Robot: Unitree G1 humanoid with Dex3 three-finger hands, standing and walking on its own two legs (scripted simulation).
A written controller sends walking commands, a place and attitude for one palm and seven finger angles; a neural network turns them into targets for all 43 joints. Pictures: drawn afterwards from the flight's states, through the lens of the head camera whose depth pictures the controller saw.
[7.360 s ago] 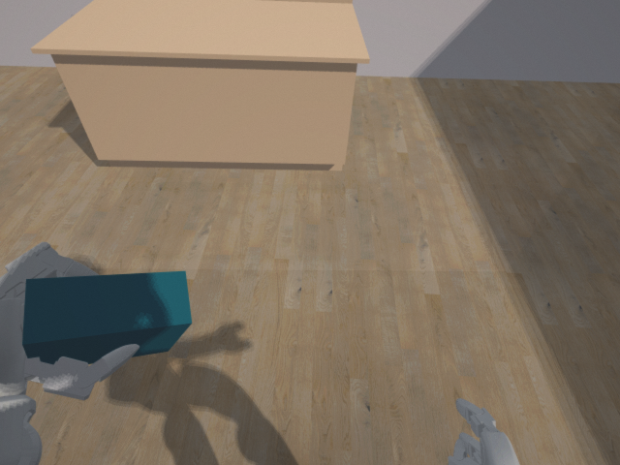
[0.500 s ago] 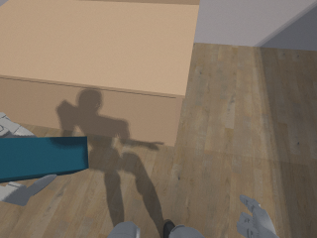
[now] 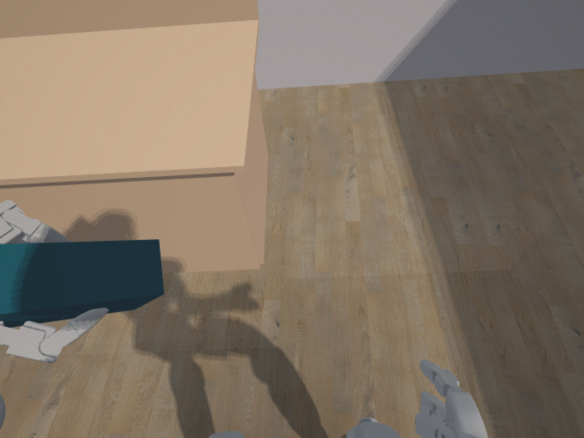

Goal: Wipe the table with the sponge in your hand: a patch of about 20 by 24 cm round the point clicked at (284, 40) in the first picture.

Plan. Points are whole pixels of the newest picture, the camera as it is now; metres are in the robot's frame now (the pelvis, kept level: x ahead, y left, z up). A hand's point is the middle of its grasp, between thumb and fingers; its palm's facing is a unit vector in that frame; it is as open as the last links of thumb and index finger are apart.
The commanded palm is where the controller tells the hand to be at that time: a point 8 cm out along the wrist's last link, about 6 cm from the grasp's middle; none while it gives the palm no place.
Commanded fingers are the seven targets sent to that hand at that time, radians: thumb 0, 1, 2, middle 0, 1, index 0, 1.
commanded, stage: turn to face it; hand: left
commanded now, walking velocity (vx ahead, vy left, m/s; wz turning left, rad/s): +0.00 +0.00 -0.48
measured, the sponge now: (102, 282) +0.23 +0.21 +0.17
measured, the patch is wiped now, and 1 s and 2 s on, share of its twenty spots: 0.00 0.00 0.00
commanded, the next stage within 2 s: take the last steps up to it in 0.46 s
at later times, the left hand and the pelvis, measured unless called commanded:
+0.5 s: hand (159, 294) +0.21 +0.14 +0.19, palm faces +0.23 -0.85 -0.48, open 9.4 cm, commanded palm +0.17 +0.18 +0.21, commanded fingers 0.00 0.10 1.30 -1.20 -1.60 -1.20 -1.60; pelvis -0.04 -0.06 +0.02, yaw -13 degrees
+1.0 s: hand (225, 333) +0.17 +0.07 +0.21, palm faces +0.17 -0.85 -0.50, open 9.4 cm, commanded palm +0.13 +0.13 +0.21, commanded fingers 0.00 0.10 1.30 -1.20 -1.60 -1.20 -1.60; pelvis -0.09 -0.11 +0.05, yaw -13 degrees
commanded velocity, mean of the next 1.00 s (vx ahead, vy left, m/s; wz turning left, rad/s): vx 0.14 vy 0.07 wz -0.14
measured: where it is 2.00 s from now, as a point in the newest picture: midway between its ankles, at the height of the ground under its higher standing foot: outside the picture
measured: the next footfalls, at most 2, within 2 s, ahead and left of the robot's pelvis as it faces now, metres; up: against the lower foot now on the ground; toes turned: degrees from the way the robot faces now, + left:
left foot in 0.34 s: +0.01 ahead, +0.10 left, +0.00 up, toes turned -5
right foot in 0.54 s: +0.02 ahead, -0.16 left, +0.00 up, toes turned -16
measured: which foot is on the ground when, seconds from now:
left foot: up 0.00-0.32, down 0.34-0.56, up 0.58-1.00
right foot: down 0.00-0.36, up 0.38-0.52, down 0.54-1.00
